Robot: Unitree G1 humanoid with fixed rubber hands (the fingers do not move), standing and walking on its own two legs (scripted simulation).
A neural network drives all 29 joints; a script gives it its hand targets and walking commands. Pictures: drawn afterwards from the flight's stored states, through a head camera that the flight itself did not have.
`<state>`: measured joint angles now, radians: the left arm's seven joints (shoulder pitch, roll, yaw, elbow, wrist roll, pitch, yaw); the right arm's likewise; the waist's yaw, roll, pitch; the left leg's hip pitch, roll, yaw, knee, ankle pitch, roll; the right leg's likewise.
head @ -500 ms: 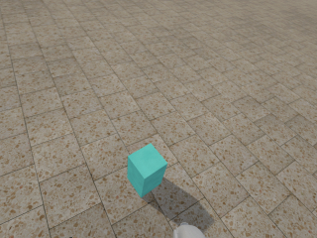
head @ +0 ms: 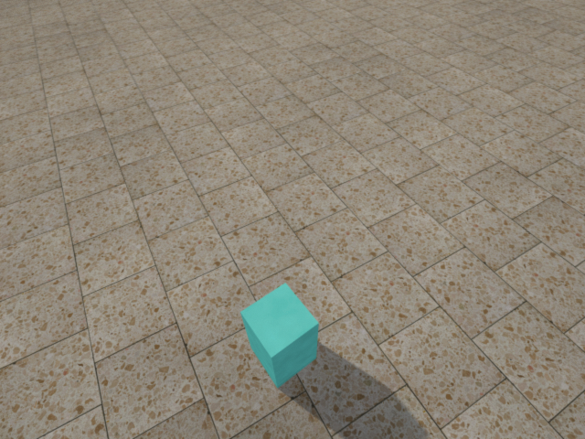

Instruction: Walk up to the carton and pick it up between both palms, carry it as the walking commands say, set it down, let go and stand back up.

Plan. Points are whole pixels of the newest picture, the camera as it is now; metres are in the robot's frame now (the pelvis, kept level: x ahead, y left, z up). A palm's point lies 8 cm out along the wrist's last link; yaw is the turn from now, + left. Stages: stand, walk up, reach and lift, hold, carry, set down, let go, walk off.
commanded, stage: walk up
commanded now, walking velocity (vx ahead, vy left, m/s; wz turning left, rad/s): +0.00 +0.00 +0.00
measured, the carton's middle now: (281, 337) +0.52 +0.07 -0.63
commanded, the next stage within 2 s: none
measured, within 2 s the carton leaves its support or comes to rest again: neither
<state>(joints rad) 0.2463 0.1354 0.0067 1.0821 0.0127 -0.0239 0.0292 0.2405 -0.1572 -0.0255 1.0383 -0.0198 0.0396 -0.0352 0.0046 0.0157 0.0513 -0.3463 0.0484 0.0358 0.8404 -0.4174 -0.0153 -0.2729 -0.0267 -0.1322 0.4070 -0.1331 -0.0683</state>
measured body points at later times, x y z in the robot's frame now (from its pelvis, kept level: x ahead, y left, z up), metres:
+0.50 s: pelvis +0.02 +0.01 +0.02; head +0.02 +0.09 +0.46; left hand +0.01 +0.27 -0.17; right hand +0.03 -0.26 -0.09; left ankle -0.04 +0.10 -0.74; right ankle +0.10 -0.23 -0.60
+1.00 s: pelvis +0.14 -0.14 +0.01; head +0.17 -0.16 +0.45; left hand +0.10 +0.13 -0.11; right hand +0.28 -0.37 -0.16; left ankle +0.03 -0.02 -0.65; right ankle +0.16 -0.19 -0.74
